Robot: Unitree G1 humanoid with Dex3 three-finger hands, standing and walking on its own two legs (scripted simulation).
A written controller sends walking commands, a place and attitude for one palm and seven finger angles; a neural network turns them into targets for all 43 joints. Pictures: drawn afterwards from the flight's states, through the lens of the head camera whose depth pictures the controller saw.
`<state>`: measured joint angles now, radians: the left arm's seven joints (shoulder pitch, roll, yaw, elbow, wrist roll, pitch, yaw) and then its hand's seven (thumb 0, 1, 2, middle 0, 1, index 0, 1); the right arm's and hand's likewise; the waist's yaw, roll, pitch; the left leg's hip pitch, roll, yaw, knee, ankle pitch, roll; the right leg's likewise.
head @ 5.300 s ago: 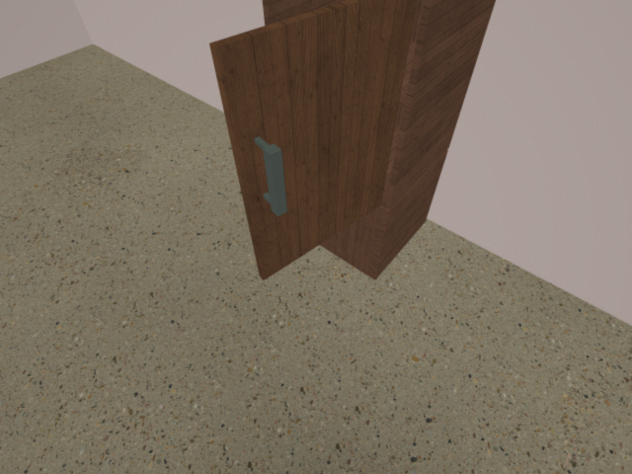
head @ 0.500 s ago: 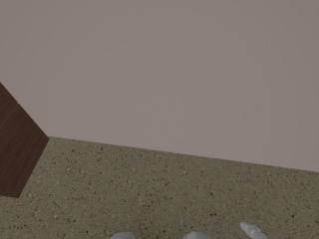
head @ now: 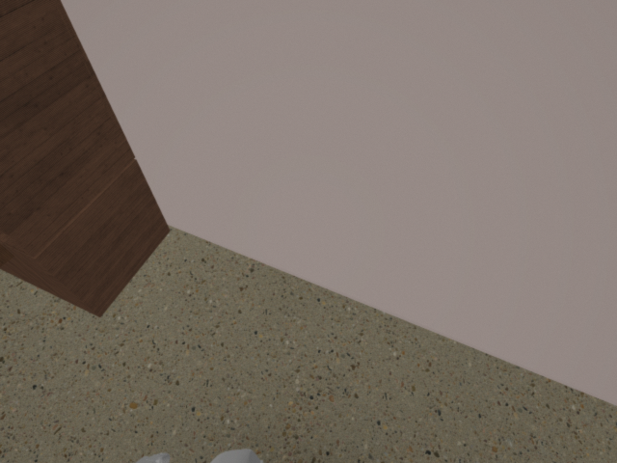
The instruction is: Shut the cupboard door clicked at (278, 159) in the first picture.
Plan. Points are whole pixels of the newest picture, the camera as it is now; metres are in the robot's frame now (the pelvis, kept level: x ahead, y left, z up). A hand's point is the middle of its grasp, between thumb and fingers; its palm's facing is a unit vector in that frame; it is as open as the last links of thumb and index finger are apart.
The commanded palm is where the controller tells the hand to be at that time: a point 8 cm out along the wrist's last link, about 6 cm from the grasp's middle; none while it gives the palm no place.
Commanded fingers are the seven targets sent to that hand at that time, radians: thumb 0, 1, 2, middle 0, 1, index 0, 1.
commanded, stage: turn to face it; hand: left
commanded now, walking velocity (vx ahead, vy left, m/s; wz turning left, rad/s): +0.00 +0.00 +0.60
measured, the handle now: out of the picture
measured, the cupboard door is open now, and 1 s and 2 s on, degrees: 79 79 79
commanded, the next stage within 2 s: take the last steps up to it in 1.44 s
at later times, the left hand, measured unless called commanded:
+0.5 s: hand out of the picture +0.04 +0.19 -0.15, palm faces +0.30 -0.91 -0.29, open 7.4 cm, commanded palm none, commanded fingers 0.00 0.90 0.90 -0.20 -0.30 -0.20 -0.30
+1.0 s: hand out of the picture +0.00 +0.21 -0.15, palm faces +0.58 -0.76 -0.30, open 7.4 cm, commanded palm none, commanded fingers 0.00 0.90 0.90 -0.20 -0.30 -0.20 -0.30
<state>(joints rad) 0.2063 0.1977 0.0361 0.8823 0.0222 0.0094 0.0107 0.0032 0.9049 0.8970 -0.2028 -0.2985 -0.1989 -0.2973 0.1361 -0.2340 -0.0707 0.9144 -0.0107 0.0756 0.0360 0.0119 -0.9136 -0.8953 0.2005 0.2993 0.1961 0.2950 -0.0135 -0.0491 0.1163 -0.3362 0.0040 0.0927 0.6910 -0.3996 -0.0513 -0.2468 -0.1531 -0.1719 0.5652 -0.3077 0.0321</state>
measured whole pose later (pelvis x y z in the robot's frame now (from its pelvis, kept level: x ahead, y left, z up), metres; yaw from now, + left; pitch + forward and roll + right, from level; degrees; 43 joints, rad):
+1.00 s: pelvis +0.04 -0.03 -0.01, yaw +37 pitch +1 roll +0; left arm 0.14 0.26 0.06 0.85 0.01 0.03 0.01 0.00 0.91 0.90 -0.20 -0.30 -0.19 -0.30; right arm 0.18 -0.23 -0.07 0.91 -0.02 0.07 0.01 0.01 -0.91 -0.89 0.21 0.30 0.20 0.30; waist -0.02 0.02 0.09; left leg -0.35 -0.04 -0.12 0.58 -0.25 -0.02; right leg -0.30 -0.04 -0.02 0.60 -0.37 0.05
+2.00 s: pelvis +0.06 +0.05 +0.00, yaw +60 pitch +1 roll +1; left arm 0.38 0.17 0.06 1.06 0.03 -0.03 -0.01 0.00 0.90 0.90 -0.20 -0.30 -0.20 -0.30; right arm 0.16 -0.23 -0.05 0.98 -0.02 0.02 0.05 0.01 -0.91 -0.90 0.20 0.30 0.20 0.29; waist 0.05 -0.04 0.06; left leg -0.33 0.03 0.11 0.53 -0.28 0.00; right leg -0.09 -0.19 -0.14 0.49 -0.38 0.09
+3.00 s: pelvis +0.14 +0.37 +0.00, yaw +58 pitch +0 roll +0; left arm 0.25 0.17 0.04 1.05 0.01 0.01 0.01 0.00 0.91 0.90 -0.20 -0.30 -0.19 -0.30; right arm 0.17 -0.16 -0.02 1.03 -0.03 -0.02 -0.03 0.00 -0.94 -0.89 0.20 0.30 0.20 0.30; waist 0.02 -0.03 0.06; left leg -0.29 0.01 0.12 0.47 -0.18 0.05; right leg -0.38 -0.06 -0.06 0.80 -0.42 0.01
